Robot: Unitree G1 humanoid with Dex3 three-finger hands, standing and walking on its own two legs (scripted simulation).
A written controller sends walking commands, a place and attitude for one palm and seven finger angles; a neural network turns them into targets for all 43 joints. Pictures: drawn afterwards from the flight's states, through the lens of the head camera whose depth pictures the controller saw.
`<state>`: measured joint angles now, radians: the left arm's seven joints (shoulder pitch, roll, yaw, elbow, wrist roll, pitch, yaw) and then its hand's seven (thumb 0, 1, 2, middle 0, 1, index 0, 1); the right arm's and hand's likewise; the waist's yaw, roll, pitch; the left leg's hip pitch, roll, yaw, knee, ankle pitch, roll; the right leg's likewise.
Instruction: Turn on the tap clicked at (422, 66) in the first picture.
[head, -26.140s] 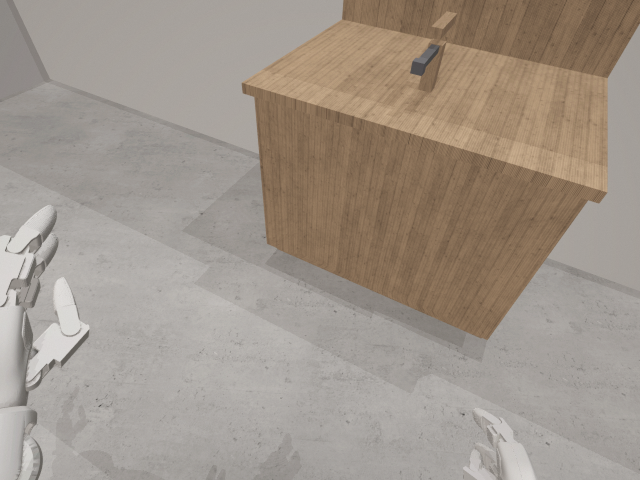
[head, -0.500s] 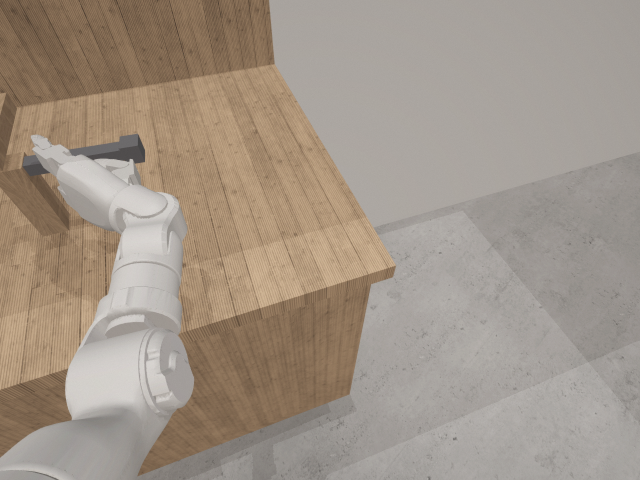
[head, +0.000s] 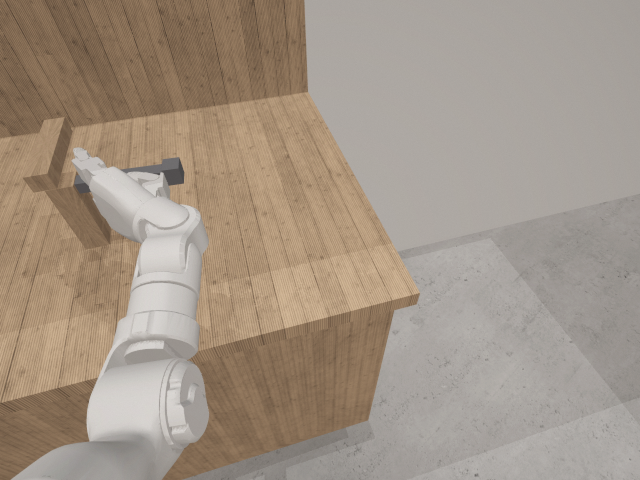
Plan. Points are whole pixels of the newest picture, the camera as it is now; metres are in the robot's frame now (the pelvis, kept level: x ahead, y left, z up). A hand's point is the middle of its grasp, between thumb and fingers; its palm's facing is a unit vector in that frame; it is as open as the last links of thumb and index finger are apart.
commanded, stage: lift the hand up off the lever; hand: left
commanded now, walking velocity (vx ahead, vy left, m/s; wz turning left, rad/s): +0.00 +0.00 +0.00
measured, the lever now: (173, 171) +0.52 +0.22 +0.12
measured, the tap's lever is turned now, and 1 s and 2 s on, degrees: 86 86 86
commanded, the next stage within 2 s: draw the hand back beside the body in 0.94 s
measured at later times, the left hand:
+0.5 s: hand (153, 175) +0.43 +0.21 +0.18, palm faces +0.80 -0.60 -0.06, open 7.8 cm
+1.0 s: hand (155, 171) +0.43 +0.20 +0.19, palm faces +0.79 -0.62 -0.07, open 7.8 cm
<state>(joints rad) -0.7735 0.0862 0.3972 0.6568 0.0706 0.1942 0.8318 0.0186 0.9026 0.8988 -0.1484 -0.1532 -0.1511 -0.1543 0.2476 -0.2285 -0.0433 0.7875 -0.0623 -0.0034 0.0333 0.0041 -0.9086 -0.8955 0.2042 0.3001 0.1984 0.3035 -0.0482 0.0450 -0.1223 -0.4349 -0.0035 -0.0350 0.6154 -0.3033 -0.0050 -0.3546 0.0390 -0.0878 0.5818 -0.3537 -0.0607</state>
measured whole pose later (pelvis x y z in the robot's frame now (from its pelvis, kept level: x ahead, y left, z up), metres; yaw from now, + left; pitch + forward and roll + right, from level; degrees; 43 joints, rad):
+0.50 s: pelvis -0.01 -0.01 +0.00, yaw +0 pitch +5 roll +0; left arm -0.79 0.09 0.39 0.61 0.05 0.30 0.82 0.02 0.90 0.90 -0.15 -0.15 -0.15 -0.15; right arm 0.19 -0.22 -0.02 0.79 -0.04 0.00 0.01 0.00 -0.91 -0.90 0.20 0.30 0.20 0.30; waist -0.03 0.04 -0.12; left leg -0.38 -0.01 -0.04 0.56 -0.27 -0.01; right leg -0.31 0.04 -0.09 0.54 -0.33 -0.07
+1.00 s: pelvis -0.02 +0.00 +0.01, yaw +0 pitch +4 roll +0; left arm -0.83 0.09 0.37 0.64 0.04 0.32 0.82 0.02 0.90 0.90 -0.15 -0.15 -0.15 -0.15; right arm 0.19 -0.22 -0.02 0.81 -0.04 -0.03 0.00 0.01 -0.91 -0.90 0.20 0.30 0.20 0.30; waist -0.03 0.05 -0.10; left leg -0.37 -0.01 -0.03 0.54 -0.24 -0.01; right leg -0.30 0.04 -0.09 0.53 -0.31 -0.06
